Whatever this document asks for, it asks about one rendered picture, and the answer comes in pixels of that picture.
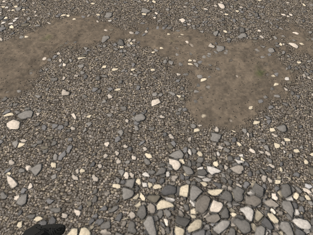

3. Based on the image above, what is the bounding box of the left robot hand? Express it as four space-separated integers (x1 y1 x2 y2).
23 223 66 235

